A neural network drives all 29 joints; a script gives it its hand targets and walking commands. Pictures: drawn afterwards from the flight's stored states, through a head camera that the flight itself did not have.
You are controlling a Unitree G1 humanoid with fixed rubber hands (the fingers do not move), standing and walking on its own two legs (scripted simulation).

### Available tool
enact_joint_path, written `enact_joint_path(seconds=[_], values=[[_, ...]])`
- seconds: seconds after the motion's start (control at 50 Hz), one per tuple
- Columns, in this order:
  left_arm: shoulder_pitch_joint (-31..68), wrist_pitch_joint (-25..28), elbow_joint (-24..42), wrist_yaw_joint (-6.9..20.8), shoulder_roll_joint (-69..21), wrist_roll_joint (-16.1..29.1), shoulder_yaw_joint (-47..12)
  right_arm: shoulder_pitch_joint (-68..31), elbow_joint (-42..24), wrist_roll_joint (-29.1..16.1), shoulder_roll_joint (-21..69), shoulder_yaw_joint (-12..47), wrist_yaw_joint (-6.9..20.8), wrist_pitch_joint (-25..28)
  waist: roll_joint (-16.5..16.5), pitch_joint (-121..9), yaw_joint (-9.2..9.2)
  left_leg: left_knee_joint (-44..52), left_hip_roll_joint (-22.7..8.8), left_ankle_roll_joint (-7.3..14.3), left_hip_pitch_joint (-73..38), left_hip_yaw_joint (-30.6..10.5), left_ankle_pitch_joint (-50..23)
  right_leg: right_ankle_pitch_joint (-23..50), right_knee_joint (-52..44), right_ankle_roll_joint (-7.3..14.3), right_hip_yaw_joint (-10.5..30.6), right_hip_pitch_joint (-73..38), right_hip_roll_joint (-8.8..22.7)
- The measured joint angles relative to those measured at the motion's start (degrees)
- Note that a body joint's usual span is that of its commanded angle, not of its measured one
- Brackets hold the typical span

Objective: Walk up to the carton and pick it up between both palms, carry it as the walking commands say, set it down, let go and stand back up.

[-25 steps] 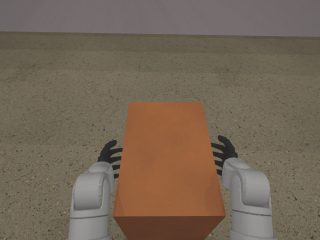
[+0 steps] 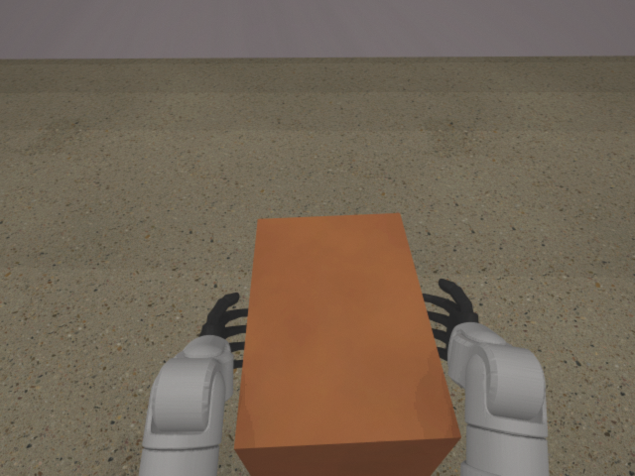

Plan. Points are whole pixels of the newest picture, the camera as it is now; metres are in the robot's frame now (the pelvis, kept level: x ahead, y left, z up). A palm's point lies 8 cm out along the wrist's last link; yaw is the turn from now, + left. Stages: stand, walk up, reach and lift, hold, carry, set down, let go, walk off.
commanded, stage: carry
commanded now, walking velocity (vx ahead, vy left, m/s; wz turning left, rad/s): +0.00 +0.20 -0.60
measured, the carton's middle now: (335, 351) +0.29 -0.01 -0.01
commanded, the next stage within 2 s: none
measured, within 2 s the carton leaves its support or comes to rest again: neither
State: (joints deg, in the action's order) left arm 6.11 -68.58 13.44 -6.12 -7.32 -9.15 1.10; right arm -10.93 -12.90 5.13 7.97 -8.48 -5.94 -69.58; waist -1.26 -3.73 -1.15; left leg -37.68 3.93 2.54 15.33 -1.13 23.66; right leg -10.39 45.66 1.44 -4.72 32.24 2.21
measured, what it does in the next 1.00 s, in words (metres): walks backwards, turning right: right foot, then left foot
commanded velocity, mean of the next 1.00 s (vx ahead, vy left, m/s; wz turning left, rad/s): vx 0.00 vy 0.20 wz -0.60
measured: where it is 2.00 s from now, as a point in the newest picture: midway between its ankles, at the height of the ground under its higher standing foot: outside the picture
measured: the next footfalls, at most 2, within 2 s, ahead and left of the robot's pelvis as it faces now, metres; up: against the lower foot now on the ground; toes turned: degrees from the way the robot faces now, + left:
right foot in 0.08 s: +0.08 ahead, -0.10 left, +0.00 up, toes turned -7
left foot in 0.56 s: -0.07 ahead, +0.13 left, +0.00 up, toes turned -13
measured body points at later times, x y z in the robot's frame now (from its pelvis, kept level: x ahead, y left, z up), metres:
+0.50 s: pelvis -0.09 -0.01 +0.02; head -0.03 -0.07 +0.46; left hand +0.23 +0.06 +0.08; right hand +0.17 -0.23 +0.06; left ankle -0.11 +0.15 -0.69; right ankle +0.04 -0.10 -0.72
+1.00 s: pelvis -0.13 +0.02 +0.01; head -0.09 -0.03 +0.45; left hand +0.19 +0.02 +0.06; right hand +0.07 -0.25 +0.06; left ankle -0.12 +0.15 -0.67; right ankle -0.16 -0.10 -0.72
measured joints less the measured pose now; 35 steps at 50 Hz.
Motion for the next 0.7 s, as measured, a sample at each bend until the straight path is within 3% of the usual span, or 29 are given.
enact_joint_path(seconds=[0.04, 0.08, 0.12, 0.2, 0.26, 0.34, 0.4, 0.46, 0.54, 0.58, 0.62, 0.66, 0.7], values=[[0.6, -1.2, 1.7, -0.1, -0.1, 0.0, 0.2, -0.1, -1.5, -0.1, 0.0, 0.3, 0.0, -0.6, -0.9, -0.4, 0.05, 0.0, -0.1, 0.0, 0.1, 0.5, 0.0, -3.9, 2.4, -0.4, 0.1, -2.2, 0.0], [1.4, -1.6, 3.3, -0.1, -0.1, 0.0, 0.8, -0.7, -2.9, 0.0, 0.1, 0.7, 0.0, -0.7, -0.8, -0.8, 0.10, -0.1, 0.0, -0.1, 0.3, 1.6, 0.0, -6.2, -1.9, -0.4, 0.2, -5.8, 0.0], [3.3, -1.4, 3.6, 0.4, -0.3, 0.0, 1.7, -1.6, -4.5, 0.0, 0.1, 0.7, -0.5, -0.7, -1.1, 0.1, 0.07, -2.7, -0.6, -0.2, 1.8, 2.0, -0.2, -8.1, -4.8, 1.8, 0.4, -6.8, -0.9], [4.9, -1.5, 3.6, 1.1, -0.6, 0.0, 3.2, -2.0, -5.1, -0.1, 0.3, 0.9, -1.1, -0.4, 3.3, 4.2, 0.08, -15.3, -0.6, -0.2, 5.9, 2.0, 2.8, -3.6, -6.7, 3.5, 3.1, -6.7, -0.5], [4.6, -1.9, 3.6, 1.3, -0.6, 0.0, 3.1, -2.3, -5.1, -0.1, 0.3, 0.9, -1.3, -1.3, 5.5, 5.8, 0.06, -19.0, -0.6, -0.2, 7.5, 2.0, 2.8, 0.1, -10.7, 3.3, 6.5, -6.7, -0.5], [5.0, -2.0, 3.6, 1.3, -0.6, 0.0, 3.1, -2.2, -5.7, 0.0, 0.3, 0.9, -1.5, -1.4, 3.8, 6.6, -0.17, -19.1, -0.6, -0.2, 7.7, 2.0, 0.7, 5.3, -17.6, 0.4, 9.4, -6.7, -0.7], [6.0, -2.0, 4.3, 1.5, -0.8, 0.0, 3.2, -2.1, -7.5, 0.0, 0.3, 0.9, -1.7, -1.4, 1.0, 6.3, -0.31, -15.5, -0.6, -0.2, 7.7, 2.0, 0.6, 9.1, -22.7, -1.3, 9.4, -6.0, -1.0], [7.0, -1.8, 5.4, 1.9, -1.0, 0.0, 3.6, -2.7, -9.5, -0.1, 0.4, 0.9, -2.0, -1.5, 0.3, 6.5, -0.34, -7.4, -0.2, -0.2, 6.6, 1.9, 0.6, 12.7, -25.9, -0.8, 9.4, -4.6, -1.4], [7.4, -1.4, 6.7, 2.2, -1.1, 0.0, 4.1, -3.7, -10.9, -0.1, 0.7, 0.9, -2.4, -1.7, 2.4, 7.7, -0.37, 7.8, 0.4, -0.2, 1.7, 1.9, 0.6, 16.3, -28.3, 0.0, 9.8, -3.1, -2.6], [7.4, -1.4, 6.8, 2.3, -1.1, 0.0, 4.1, -3.7, -10.9, -0.1, 0.7, 1.0, -2.4, -1.6, 4.6, 8.4, -0.31, 13.6, 0.6, -0.2, -0.6, 2.2, -1.5, 17.1, -29.1, -1.6, 10.2, -2.6, -3.2], [6.8, -1.4, 6.8, 2.3, -1.0, 0.0, 3.8, -3.6, -10.9, -0.1, 0.7, 1.0, -2.4, -1.9, 6.4, 9.8, -0.40, 14.1, 0.1, -0.2, -0.8, 2.7, -6.3, 8.8, -23.3, -3.7, 9.9, -0.9, -3.6], [5.7, -1.5, 6.9, 2.2, -0.8, 0.0, 3.1, -3.2, -10.9, -0.1, 0.6, 1.1, -2.3, -2.5, 5.4, 10.1, -0.42, 12.6, -1.5, -0.3, -0.9, 2.8, -11.0, -1.1, -5.0, -4.1, 6.8, 2.5, -3.8], [4.8, -1.9, 7.4, 1.9, -0.6, 0.0, 2.4, -2.7, -10.9, -0.1, 0.5, 1.1, -1.9, -2.7, 4.2, 9.3, -0.40, 10.7, -2.5, -0.8, -0.8, 3.0, -8.9, -3.2, 9.9, -4.1, 5.4, 3.8, -3.1]])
